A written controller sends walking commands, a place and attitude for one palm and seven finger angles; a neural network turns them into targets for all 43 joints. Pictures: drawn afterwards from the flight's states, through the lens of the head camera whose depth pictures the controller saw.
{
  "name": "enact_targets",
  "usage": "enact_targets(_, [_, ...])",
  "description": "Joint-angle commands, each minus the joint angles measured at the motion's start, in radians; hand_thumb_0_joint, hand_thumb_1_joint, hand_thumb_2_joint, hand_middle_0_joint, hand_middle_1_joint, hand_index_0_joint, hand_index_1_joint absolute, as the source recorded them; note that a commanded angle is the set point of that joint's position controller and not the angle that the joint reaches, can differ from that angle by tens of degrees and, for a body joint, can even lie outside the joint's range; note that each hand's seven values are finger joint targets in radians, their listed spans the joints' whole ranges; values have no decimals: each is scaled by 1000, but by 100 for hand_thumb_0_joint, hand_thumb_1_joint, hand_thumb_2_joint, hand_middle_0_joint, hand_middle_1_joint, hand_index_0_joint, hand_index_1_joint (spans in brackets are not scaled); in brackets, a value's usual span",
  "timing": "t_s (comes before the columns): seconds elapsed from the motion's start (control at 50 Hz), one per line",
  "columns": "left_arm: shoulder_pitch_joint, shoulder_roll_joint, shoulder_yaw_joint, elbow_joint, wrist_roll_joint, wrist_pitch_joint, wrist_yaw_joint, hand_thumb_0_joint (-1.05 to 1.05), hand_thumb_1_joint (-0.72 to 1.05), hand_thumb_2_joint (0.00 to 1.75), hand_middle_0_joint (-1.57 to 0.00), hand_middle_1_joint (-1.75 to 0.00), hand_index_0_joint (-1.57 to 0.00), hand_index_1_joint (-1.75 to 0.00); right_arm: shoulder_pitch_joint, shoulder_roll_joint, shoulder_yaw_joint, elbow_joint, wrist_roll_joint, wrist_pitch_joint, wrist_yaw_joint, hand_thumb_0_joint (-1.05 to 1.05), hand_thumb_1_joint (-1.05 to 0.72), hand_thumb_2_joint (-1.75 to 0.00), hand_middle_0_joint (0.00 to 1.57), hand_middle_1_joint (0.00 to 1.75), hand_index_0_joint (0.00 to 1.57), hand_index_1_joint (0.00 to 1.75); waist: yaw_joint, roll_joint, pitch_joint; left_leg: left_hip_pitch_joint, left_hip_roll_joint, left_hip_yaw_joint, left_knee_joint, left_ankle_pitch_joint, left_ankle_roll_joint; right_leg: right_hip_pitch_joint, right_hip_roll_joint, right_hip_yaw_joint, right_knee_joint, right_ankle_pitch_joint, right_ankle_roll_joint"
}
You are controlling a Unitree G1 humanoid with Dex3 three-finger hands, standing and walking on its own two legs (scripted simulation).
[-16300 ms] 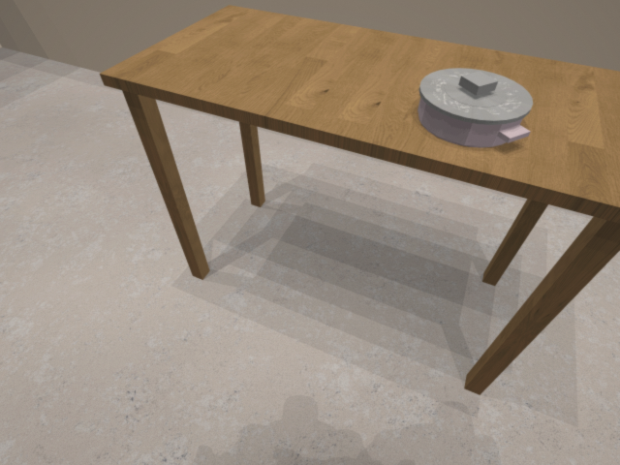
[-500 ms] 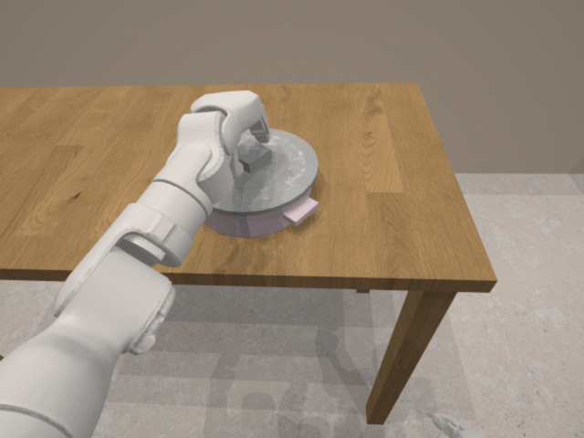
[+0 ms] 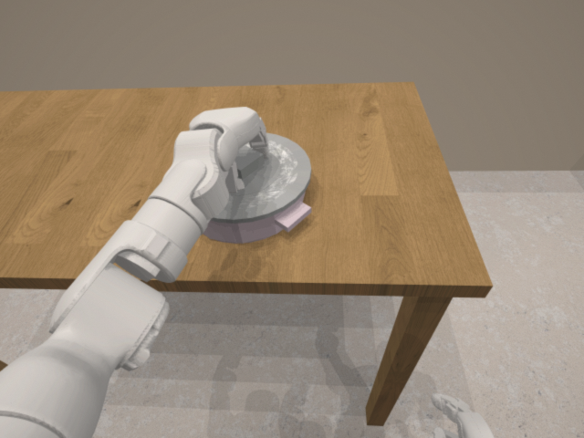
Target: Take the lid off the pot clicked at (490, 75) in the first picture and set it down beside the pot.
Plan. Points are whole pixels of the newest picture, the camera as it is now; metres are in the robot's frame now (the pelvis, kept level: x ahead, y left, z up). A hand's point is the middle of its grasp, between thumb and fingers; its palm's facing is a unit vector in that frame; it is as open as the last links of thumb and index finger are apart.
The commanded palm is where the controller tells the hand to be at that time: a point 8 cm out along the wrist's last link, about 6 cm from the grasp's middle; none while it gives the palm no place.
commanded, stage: close the fingers and squeeze the knob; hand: left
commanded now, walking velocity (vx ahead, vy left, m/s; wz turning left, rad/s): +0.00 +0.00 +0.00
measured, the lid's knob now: (241, 161) +0.48 +0.09 +0.15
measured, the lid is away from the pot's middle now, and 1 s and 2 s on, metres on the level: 0.01 0.01 0.00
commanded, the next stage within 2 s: lift the lid straight up in 0.92 s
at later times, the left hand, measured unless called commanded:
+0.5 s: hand (236, 167) +0.44 +0.09 +0.17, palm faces -0.30 -0.08 -0.95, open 8.4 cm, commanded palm +0.42 +0.09 +0.23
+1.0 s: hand (236, 166) +0.44 +0.09 +0.17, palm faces -0.31 -0.07 -0.95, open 8.4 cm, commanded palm +0.42 +0.09 +0.23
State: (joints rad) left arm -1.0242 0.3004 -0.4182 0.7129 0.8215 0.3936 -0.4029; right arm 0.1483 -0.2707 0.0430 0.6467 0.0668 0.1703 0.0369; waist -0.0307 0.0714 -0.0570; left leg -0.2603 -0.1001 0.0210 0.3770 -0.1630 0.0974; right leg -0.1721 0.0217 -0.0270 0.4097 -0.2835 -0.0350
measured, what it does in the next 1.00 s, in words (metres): stands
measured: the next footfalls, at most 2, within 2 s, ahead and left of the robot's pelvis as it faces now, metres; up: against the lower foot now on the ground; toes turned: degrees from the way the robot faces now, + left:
none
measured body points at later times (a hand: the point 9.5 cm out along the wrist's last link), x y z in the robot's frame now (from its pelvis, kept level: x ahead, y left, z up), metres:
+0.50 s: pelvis +0.00 -0.01 +0.00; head +0.01 -0.05 +0.45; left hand +0.45 +0.09 +0.22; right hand +0.17 -0.25 -0.12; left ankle +0.02 +0.06 -0.74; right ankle -0.05 -0.10 -0.74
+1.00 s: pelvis +0.00 -0.01 +0.00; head +0.00 -0.05 +0.45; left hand +0.45 +0.09 +0.22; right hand +0.15 -0.25 -0.12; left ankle +0.02 +0.06 -0.74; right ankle -0.05 -0.10 -0.74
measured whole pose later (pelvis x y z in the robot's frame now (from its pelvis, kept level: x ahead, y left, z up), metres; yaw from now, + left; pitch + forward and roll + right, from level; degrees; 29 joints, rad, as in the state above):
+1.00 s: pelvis +0.00 -0.01 +0.00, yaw +0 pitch +2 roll +0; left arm -1.01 0.34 -0.41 0.69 0.82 0.40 -0.45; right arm 0.15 -0.28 0.05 0.65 0.07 0.18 0.03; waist -0.04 0.08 -0.05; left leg -0.25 -0.09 0.01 0.38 -0.17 0.08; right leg -0.16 0.04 -0.03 0.41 -0.29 -0.05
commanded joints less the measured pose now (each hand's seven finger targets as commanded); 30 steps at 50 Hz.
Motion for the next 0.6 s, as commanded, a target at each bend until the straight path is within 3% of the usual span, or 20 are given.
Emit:
enact_targets(0.0, [-489, 182, 124, -137, 16, 1, 26, 0, -1, 118, -69, -68, -69, -68, -115, -104, -36, -141, -4, -33, -10, 0, -90, -90, 20, 30, 20, 30, -3, -138, -318, 245, 28, -62, 17, 251, -23, -5, 26, 24, -25, 374, -31])
enact_targets(0.04, [-528, 199, 131, -162, 20, 3, 30, 0, 2, 117, -69, -72, -69, -72, -121, -102, -32, -137, -4, -35, -14, 0, -90, -90, 20, 30, 20, 30, 0, -125, -354, 252, 25, -62, 20, 276, -23, 19, 23, 30, -15, 407, -30])
enact_targets(0.08, [-507, 122, 79, -209, 2, 0, 21, 0, 4, 115, -69, -75, -69, -75, -128, -99, -40, -152, -5, -32, -6, 0, -90, -90, 20, 30, 20, 30, -6, -106, -377, 272, 26, -68, 32, 328, -22, 11, 21, 26, -16, 432, -32])
enact_targets(0.1, [-478, 127, 80, -192, 9, 3, 16, 0, 6, 114, -69, -76, -69, -76, -135, -94, -38, -152, -5, -33, -4, 0, -90, -90, 20, 30, 20, 30, -3, -128, -369, 274, 27, -66, 38, 340, -22, 14, 23, 28, -14, 443, -29])
enact_targets(0.12, [-484, 158, 101, -213, 11, 4, 16, 0, 7, 113, -69, -78, -69, -78, -138, -99, -36, -153, -4, -32, -4, 0, -90, -90, 20, 30, 20, 30, 1, -110, -384, 277, 27, -64, 39, 347, -23, 25, 22, 32, -10, 454, -27])
enact_targets(0.14, [-464, 176, 117, -179, 13, 6, 17, 0, 8, 112, -70, -79, -70, -79, -136, -98, -32, -149, -3, -32, -4, 0, -90, -90, 20, 30, 20, 30, 3, -141, -360, 258, 24, -62, 41, 347, -21, 32, 23, 32, -9, 468, -27])
enact_targets(0.18, [-460, 157, 111, -204, -1, 5, 12, 0, 11, 110, -70, -82, -70, -82, -136, -100, -38, -157, -4, -28, -3, 0, -90, -90, 20, 30, 20, 30, 1, -134, -355, 247, 23, -61, 40, 353, -18, 34, 20, 30, -15, 482, -27])
enact_targets(0.2, [-464, 194, 133, -213, 6, 4, 11, 0, 13, 109, -71, -83, -71, -83, -143, -99, -34, -157, -4, -29, -4, 0, -90, -90, 20, 30, 20, 30, 5, -152, -360, 243, 21, -54, 38, 334, -18, 52, 20, 34, -13, 487, -23])
enact_targets(0.24, [-464, 163, 99, -175, 5, 10, 6, 0, 15, 107, -71, -85, -71, -85, -145, -96, -28, -150, 0, -27, -8, 0, -90, -90, 20, 30, 20, 30, -3, -159, -309, 222, 18, -48, 32, 299, -16, 31, 19, 33, -17, 475, -21])
enact_targets(0.28, [-459, 125, 77, -223, -11, 9, -2, 0, 18, 104, -72, -87, -72, -87, -147, -98, -37, -162, -1, -24, -5, 0, -90, -90, 20, 30, 20, 30, -7, -129, -316, 237, 19, -55, 34, 307, -15, 20, 19, 28, -25, 467, -25])
enact_targets(0.32, [-464, 211, 133, -217, 9, 5, 0, 0, 17, 109, -71, -82, -73, -83, -151, -100, -29, -156, -1, -27, -9, 0, -90, -90, 20, 30, 20, 30, 4, -141, -351, 237, 17, -52, 38, 309, -15, 53, 19, 41, -12, 483, -21])
enact_targets(0.38, [-440, 151, 93, -220, -9, 4, -9, 0, 18, 112, -70, -80, -74, -81, -145, -99, -34, -160, -1, -24, -8, 0, -90, -90, 20, 30, 20, 30, -4, -135, -331, 226, 16, -51, 37, 299, -13, 43, 16, 32, -21, 482, -21])
enact_targets(0.44, [-469, 189, 112, -211, 8, 7, -7, 0, 20, 114, -70, -80, -74, -82, -147, -99, -30, -151, 1, -26, -12, 0, -90, -90, 20, 30, 20, 30, -3, -132, -324, 228, 15, -47, 33, 272, -13, 37, 17, 40, -20, 464, -20])
enact_targets(0.5, [-451, 185, 107, -193, 8, 4, -10, 0, 23, 115, -71, -80, -75, -82, -141, -99, -30, -153, 0, -26, -15, 0, -90, -90, 20, 30, 20, 30, -6, -134, -329, 224, 15, -47, 35, 267, -13, 40, 17, 39, -23, 455, -19])
enact_targets(0.52, [-454, 185, 105, -161, 10, 4, -10, 0, 24, 115, -71, -81, -76, -82, -139, -100, -27, -144, 2, -26, -18, 0, -90, -90, 20, 30, 20, 30, -9, -149, -299, 212, 17, -48, 33, 257, -14, 27, 18, 36, -22, 452, -19])
enact_targets(0.58, [-458, 169, 97, -176, -2, 1, -12, 0, 27, 116, -72, -81, -77, -83, -134, -104, -34, -147, 1, -26, -18, 0, -90, -90, 20, 30, 20, 30, -13, -130, -311, 220, 16, -52, 33, 258, -11, 22, 17, 35, -28, 445, -22])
